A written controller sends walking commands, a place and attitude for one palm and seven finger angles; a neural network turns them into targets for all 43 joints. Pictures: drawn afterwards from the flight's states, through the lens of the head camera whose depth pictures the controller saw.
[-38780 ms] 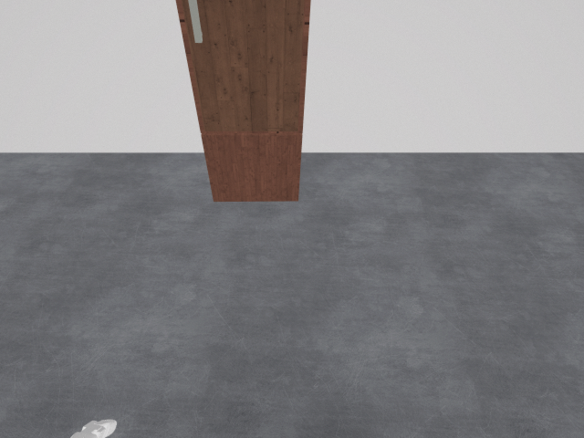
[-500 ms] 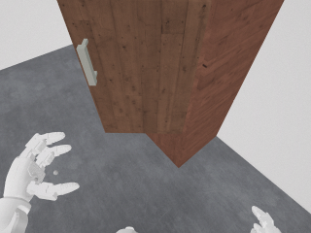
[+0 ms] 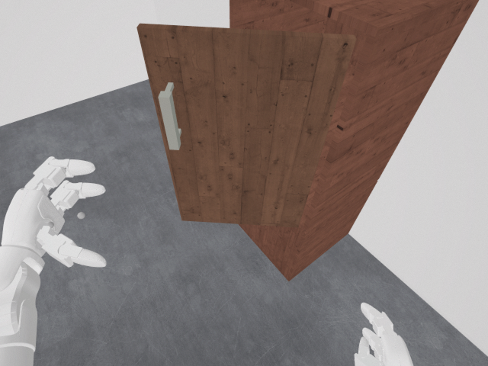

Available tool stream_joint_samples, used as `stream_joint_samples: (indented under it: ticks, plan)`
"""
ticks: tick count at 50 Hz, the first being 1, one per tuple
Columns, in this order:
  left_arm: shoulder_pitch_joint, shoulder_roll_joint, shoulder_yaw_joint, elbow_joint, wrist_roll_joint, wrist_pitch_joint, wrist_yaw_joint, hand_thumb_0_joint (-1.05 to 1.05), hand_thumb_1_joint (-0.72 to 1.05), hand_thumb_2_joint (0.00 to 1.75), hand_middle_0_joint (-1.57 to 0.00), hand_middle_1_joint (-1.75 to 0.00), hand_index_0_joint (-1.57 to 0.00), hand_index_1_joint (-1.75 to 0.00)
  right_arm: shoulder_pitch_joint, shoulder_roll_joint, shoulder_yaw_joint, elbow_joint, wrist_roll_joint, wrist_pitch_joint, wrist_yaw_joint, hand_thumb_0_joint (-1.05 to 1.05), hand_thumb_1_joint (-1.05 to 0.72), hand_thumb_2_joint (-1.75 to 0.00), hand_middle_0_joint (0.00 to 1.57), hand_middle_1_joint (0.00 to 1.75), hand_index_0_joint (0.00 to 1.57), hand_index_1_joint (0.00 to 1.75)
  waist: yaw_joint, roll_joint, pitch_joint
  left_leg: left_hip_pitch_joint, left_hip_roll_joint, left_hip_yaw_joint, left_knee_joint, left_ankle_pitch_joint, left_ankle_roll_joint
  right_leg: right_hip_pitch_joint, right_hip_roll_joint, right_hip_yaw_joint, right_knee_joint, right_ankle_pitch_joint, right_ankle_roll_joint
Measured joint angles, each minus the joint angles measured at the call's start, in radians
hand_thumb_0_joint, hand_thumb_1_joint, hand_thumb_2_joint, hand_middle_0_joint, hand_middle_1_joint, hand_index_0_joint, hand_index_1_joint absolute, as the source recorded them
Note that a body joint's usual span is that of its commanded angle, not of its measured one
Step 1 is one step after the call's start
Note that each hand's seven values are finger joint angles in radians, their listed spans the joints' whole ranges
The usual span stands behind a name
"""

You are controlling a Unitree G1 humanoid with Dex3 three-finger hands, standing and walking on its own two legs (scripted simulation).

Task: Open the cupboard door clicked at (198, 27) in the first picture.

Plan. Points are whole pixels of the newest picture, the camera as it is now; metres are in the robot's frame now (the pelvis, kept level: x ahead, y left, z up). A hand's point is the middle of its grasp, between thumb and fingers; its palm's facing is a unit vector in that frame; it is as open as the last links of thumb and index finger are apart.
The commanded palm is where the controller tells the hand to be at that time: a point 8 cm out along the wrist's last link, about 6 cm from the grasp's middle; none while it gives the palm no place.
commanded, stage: raise the hand with hooked fingers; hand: left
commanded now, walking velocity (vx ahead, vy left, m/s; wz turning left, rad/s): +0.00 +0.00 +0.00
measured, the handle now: (172, 116) +0.55 +0.21 +0.10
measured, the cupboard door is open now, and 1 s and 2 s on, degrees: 49 49 49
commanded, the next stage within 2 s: move the hooked fingers beside the handle in 0.56 s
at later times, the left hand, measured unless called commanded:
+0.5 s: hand (97, 208) +0.30 +0.25 +0.12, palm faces +0.09 -0.99 -0.05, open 14.0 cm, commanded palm +0.26 +0.30 +0.12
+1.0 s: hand (120, 181) +0.35 +0.24 +0.13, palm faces +0.06 -1.00 -0.03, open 14.0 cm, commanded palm +0.32 +0.29 +0.12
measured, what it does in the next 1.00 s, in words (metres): stands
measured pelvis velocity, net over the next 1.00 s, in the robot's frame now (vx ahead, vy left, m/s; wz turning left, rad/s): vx -0.01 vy -0.04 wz -0.01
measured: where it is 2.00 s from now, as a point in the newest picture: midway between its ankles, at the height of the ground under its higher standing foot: outside the picture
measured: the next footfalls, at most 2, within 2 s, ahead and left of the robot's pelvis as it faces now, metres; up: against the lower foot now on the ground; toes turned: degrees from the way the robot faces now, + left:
none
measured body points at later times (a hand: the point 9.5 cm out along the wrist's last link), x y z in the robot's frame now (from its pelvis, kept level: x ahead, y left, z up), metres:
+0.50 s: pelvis +0.00 -0.02 +0.01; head +0.01 -0.03 +0.46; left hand +0.28 +0.30 +0.13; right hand +0.16 -0.27 -0.07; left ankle +0.01 +0.09 -0.72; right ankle -0.01 -0.13 -0.72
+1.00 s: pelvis -0.01 -0.04 +0.00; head +0.02 -0.05 +0.45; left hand +0.34 +0.29 +0.13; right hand +0.13 -0.30 -0.09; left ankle +0.01 +0.09 -0.72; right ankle -0.01 -0.13 -0.72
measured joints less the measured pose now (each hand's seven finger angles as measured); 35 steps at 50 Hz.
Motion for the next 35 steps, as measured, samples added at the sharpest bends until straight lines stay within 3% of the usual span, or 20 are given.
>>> stream_joint_samples:
  ticks: [10, 20, 35]
  plan:
    - [-0.088, 0.058, 0.023, 0.14, -0.015, 0.101, -0.058, -0.01, -0.5, 0.3, -0.29, -1.2, -0.3, -1.2, 0.024, -0.03, -0.015, 0.011, 0.018, 0.024, -0.011, 0.01, -0.9, -0.9, 0.2, 0.3, 0.21, 0.3, -0.025, 0.013, -0.007, 0.03, -0.001, 0.005, -0.053, 0.026, -0.003, 0.022, 0.001, 0.005, -0.041, 0.021, -0.003]
    - [-0.035, -0.001, 0.031, 0.079, -0.003, 0.013, -0.016, -0.01, -0.5, 0.3, -0.3, -1.2, -0.3, -1.2, 0.031, -0.031, -0.03, 0.02, 0.007, 0.021, -0.003, 0.01, -0.9, -0.9, 0.2, 0.3, 0.2, 0.3, -0.02, -0.004, 0.005, 0.051, 0.013, 0.006, -0.069, 0.032, -0.02, 0.034, 0.015, 0.007, -0.044, 0.021, -0.02]
    - [-0.059, 0.006, 0.027, 0.149, -0.021, 0.026, -0.042, -0.01, -0.5, 0.3, -0.3, -1.2, -0.3, -1.2, 0.004, -0.029, -0.026, 0.021, 0.016, 0.021, -0.013, 0.01, -0.9, -0.9, 0.2, 0.3, 0.2, 0.3, -0.017, 0.019, -0.004, 0.056, 0.026, -0.005, -0.077, 0.039, -0.043, 0.031, 0.029, -0.003, -0.031, 0.013, -0.042]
